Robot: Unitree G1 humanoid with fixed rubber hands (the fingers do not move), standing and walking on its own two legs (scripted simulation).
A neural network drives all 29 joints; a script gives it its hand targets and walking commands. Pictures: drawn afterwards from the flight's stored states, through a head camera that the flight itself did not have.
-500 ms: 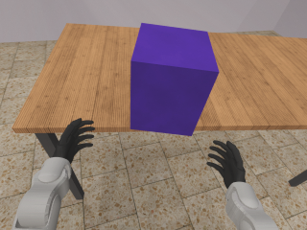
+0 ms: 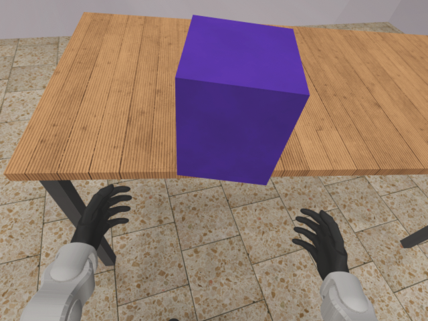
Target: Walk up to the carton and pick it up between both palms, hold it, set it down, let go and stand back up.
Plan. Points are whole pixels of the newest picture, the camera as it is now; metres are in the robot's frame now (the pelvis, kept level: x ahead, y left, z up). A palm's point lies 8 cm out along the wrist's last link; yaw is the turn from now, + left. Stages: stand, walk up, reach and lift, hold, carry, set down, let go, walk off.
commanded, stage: set down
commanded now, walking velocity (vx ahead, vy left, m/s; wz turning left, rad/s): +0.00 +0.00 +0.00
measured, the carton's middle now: (232, 105) +0.51 +0.00 +0.11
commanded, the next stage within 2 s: let go in 1.06 s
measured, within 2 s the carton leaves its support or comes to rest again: neither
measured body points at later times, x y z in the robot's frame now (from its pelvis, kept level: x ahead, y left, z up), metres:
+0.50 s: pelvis +0.01 -0.01 +0.00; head +0.06 +0.03 +0.45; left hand +0.24 +0.22 +0.00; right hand +0.22 -0.18 +0.03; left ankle +0.08 +0.10 -0.74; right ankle +0.00 -0.13 -0.74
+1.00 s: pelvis +0.02 -0.01 +0.00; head +0.06 +0.03 +0.45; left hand +0.21 +0.21 -0.06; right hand +0.20 -0.21 -0.04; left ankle +0.08 +0.10 -0.74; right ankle +0.00 -0.13 -0.74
